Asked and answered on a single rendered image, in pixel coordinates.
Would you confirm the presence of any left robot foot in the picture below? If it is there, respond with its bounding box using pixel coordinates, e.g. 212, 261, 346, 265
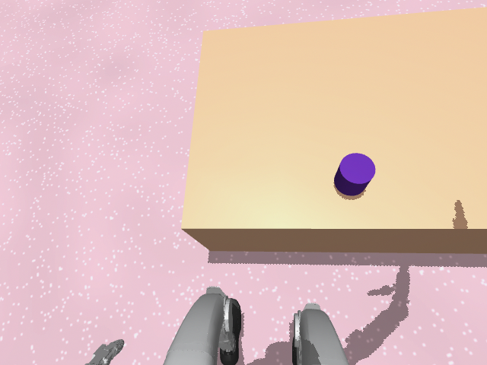
220, 298, 241, 365

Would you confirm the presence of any left robot hand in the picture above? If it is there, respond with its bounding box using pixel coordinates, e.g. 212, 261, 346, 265
85, 339, 124, 365

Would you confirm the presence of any can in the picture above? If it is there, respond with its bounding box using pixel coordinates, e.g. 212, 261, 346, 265
334, 153, 375, 196

